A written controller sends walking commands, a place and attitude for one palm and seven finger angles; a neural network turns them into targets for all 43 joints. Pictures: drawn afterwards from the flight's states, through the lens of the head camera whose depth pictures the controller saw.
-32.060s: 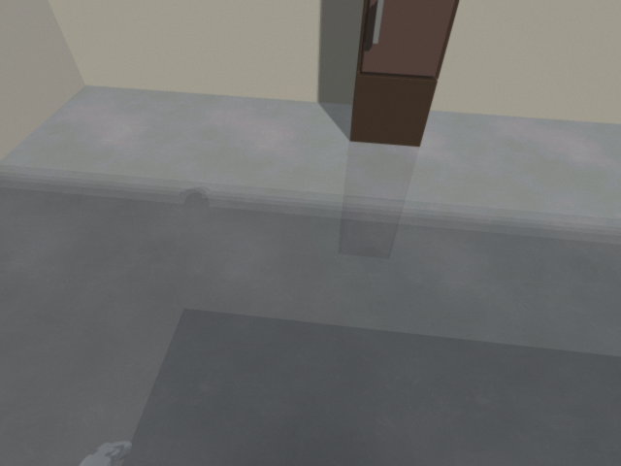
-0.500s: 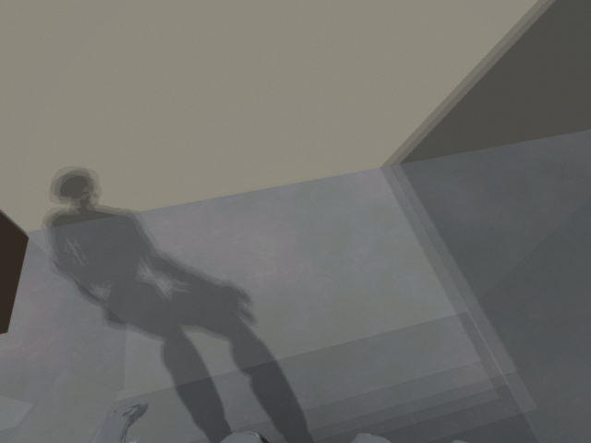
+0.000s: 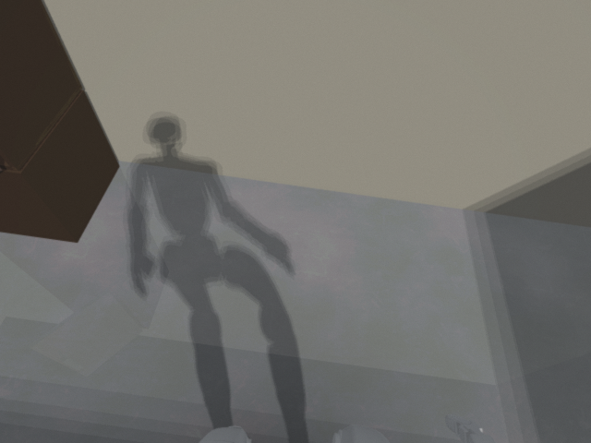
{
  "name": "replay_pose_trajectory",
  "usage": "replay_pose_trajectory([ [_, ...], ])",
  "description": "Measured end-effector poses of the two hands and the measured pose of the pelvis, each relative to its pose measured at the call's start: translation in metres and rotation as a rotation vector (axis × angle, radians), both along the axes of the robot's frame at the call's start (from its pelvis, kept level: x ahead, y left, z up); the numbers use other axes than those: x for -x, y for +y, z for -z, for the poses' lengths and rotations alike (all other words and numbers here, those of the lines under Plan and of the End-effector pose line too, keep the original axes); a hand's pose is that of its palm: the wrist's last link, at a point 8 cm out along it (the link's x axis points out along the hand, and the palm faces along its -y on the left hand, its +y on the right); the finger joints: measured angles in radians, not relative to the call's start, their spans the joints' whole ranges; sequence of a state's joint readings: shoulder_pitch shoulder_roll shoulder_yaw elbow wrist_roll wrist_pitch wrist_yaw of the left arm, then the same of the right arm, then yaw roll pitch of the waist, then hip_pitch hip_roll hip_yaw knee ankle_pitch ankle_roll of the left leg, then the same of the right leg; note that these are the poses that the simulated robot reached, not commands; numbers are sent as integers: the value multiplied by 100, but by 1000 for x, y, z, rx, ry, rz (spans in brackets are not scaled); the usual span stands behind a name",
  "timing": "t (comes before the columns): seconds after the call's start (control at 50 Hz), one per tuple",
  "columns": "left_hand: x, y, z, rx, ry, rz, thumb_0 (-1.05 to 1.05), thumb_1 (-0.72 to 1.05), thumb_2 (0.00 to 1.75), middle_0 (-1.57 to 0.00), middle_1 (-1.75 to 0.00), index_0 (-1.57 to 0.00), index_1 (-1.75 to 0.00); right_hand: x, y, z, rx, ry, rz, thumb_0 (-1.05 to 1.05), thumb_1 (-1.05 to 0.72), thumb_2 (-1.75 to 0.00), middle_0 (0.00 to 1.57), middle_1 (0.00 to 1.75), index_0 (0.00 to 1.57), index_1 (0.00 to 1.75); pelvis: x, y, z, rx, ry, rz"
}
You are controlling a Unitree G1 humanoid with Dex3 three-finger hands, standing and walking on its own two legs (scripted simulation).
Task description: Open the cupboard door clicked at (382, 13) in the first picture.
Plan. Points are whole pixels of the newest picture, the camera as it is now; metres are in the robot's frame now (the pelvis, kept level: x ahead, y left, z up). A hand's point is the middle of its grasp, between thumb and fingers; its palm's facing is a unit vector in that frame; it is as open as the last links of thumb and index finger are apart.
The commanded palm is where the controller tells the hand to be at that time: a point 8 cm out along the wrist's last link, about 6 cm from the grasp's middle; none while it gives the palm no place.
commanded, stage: turn to face it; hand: left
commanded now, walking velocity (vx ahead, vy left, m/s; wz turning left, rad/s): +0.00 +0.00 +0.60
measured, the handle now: out of the picture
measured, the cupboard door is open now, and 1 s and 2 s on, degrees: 54 54 54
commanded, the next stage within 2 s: take the last steps up to it in 1.26 s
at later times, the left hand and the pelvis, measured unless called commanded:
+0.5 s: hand out of the picture +0.05 +0.16 -0.14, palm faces +0.28 -0.93 -0.24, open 7.4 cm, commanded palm none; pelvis +0.02 -0.05 +0.01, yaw +18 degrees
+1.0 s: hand out of the picture +0.02 +0.21 -0.14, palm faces +0.55 -0.79 -0.27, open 7.4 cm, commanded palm none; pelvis +0.03 -0.04 +0.01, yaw +34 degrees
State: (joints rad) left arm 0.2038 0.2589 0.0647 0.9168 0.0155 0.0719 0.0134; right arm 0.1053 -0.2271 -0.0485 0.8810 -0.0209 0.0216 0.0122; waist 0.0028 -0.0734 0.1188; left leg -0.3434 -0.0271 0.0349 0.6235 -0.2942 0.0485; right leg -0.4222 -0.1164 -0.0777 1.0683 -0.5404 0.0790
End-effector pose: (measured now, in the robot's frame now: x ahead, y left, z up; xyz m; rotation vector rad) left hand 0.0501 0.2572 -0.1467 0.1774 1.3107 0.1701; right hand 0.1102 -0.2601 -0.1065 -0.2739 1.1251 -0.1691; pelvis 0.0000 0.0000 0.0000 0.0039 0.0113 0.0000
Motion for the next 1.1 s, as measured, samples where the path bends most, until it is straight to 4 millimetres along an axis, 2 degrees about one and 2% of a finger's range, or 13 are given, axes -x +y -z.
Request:
replay_pose_trajectory([
  [0.14,-23,8,-25,-32,-116,-45,1,91,90,-20,-30,-20,-30,3,5,-2,-16,56,-52,0,-90,-89,20,30,21,30,-1,-7,-12,23,4,-72],
  [0.24,-36,-4,-37,-60,-182,-66,1,91,90,-20,-30,-20,-30,6,-7,9,-45,97,-70,0,-90,-89,20,30,21,30,-3,-24,-11,23,7,-129],
  [0.3,-35,-16,-38,-87,-221,-84,1,91,90,-20,-30,-20,-30,2,-20,22,-64,114,-82,0,-90,-89,21,30,21,30,-6,-39,-2,2,17,-164],
  [0.34,-26,-25,-40,-97,-216,-101,1,91,90,-20,-30,-20,-30,-4,-28,27,-66,126,-92,1,-90,-89,20,30,21,30,-6,-45,-2,5,9,-186],
  [0.4,-7,-38,-43,-85,-180,-146,1,91,90,-20,-30,-20,-30,-16,-33,24,-62,136,-125,1,-90,-89,20,30,21,30,-8,-47,-8,-4,-2,-237],
  [0.5,26,-54,-36,-38,-121,-235,1,91,90,-20,-30,-20,-30,-43,-26,12,-51,142,-199,1,-91,-89,20,30,20,30,-15,-48,-15,-26,-3,-311],
  [0.58,56,-54,-22,-2,-83,-316,1,90,90,-20,-30,-20,-30,-73,-3,7,-29,119,-291,1,-91,-89,20,30,20,30,-18,-40,-11,-25,-1,-367],
  [0.66,89,-41,1,23,-37,-405,1,90,90,-20,-30,-20,-30,-106,29,9,-4,42,-389,1,-91,-89,20,30,20,30,-18,-24,5,-7,5,-424],
  [0.74,105,-25,2,3,6,-461,1,91,90,-20,-30,-20,-30,-118,51,1,7,8,-454,0,-91,-89,20,30,20,30,-17,-20,1,3,5,-460],
  [0.84,96,-10,-16,-37,-58,-500,1,91,90,-20,-30,-20,-30,-116,63,-3,4,37,-502,0,-90,-89,20,30,21,30,-19,-21,-10,18,6,-511],
  [0.94,79,-7,-32,-79,-128,-523,1,91,90,-20,-30,-20,-30,-114,60,3,-17,87,-529,0,-90,-89,20,30,21,30,-26,-29,-13,21,5,-562],
  [1.04,61,-21,-41,-115,-177,-542,1,91,90,-20,-30,-20,-30,-120,45,18,-40,137,-544,0,-90,-89,20,30,21,30,-38,-46,-9,12,9,-616],
  [1.1,60,-37,-41,-142,-192,-560,1,91,90,-20,-30,-20,-30,-131,35,31,-53,155,-551,1,-90,-89,20,30,21,30,-47,-58,-2,0,11,-642],
])
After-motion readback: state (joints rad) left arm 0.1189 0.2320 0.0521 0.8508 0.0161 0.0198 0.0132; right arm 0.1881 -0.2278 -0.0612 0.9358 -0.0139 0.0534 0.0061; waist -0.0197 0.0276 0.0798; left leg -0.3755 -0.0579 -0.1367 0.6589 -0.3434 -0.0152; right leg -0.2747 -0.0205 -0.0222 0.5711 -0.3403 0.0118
